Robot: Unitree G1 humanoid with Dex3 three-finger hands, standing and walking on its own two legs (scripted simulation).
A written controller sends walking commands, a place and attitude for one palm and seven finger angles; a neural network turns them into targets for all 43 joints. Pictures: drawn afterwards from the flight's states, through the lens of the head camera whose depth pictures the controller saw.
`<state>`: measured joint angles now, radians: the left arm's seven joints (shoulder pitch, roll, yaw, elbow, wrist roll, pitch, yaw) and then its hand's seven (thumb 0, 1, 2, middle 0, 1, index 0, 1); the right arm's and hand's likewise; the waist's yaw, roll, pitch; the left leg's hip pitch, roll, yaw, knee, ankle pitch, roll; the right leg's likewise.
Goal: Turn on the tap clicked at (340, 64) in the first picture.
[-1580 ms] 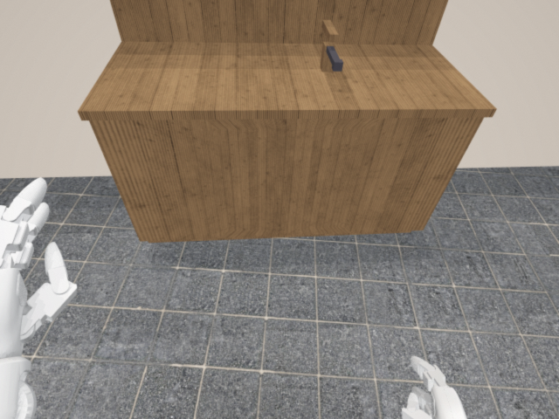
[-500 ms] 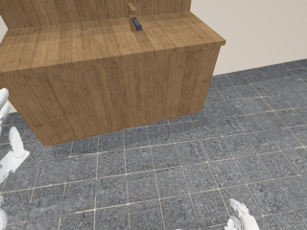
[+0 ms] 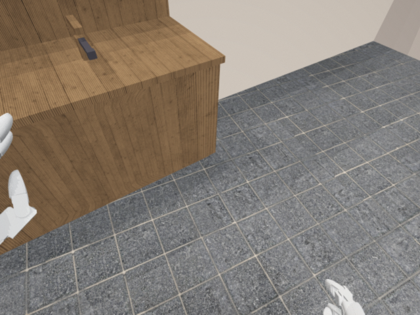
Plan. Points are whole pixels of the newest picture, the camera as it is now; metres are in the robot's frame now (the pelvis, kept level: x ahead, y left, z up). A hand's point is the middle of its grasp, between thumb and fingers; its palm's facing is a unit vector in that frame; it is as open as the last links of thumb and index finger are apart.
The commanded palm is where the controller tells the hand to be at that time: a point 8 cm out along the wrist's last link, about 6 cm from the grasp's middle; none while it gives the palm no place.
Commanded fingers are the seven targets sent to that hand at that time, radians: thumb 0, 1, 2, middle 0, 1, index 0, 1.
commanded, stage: walk to a spot facing it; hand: left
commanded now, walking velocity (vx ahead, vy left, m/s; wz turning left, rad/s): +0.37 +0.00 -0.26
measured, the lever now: (91, 54) +0.92 +0.47 +0.03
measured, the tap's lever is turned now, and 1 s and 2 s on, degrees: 0 0 0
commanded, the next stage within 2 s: turn to face it in 0.50 s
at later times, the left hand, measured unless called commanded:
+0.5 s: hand (150, 121) +0.41 +0.13 +0.17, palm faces +0.27 -0.82 -0.50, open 7.4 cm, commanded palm +0.34 +0.19 +0.18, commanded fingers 0.00 0.90 0.90 -0.20 -0.30 -0.20 -0.30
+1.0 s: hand (161, 85) +0.50 +0.12 +0.19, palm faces +0.36 -0.83 -0.43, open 7.5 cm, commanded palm +0.44 +0.18 +0.18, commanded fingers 0.00 0.90 0.90 -0.20 -0.30 -0.20 -0.30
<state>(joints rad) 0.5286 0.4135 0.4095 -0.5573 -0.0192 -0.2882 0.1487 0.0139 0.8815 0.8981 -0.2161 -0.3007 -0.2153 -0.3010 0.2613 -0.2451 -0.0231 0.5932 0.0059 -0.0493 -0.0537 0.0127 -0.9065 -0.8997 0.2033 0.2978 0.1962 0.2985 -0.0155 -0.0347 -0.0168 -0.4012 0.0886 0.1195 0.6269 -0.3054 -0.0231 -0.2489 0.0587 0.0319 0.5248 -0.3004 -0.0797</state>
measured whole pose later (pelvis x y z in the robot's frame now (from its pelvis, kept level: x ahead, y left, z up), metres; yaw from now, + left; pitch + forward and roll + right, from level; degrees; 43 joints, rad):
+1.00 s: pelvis +0.28 -0.10 -0.01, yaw +0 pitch -1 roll -1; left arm 0.46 0.42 0.40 -0.63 -0.04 -0.21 0.14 0.02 0.89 0.90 -0.21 -0.30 -0.21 -0.30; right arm 0.16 -0.12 0.02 0.56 0.01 -0.07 -0.02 0.01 -0.91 -0.90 0.21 0.30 0.20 0.30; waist -0.02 -0.01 0.09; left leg -0.38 0.06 0.07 0.58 -0.18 0.01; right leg -0.45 -0.06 -0.05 0.99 -0.46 0.05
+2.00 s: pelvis +0.31 -0.17 +0.00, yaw +16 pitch -1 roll +2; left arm 0.42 0.34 0.34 -0.45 0.00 -0.25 0.13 0.02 0.88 0.90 -0.21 -0.30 -0.21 -0.30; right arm 0.20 -0.21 -0.01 0.69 0.00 -0.07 -0.05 0.01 -0.90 -0.90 0.21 0.30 0.20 0.30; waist 0.00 0.02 0.04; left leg -0.47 0.03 0.03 1.13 -0.38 -0.01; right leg -0.29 -0.06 -0.16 0.55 -0.26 -0.05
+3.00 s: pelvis +0.51 -0.07 -0.01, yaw +14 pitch -1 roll +3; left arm 0.45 0.40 0.38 -0.57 -0.02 -0.26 0.17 0.02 0.88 0.90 -0.21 -0.30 -0.21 -0.30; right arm 0.18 -0.22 -0.06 0.58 0.01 -0.08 -0.07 0.01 -0.91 -0.90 0.20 0.30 0.20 0.30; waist 0.01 -0.07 0.06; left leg -0.31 0.04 0.17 0.56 -0.21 0.02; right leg -0.27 -0.08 -0.07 0.85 -0.53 -0.01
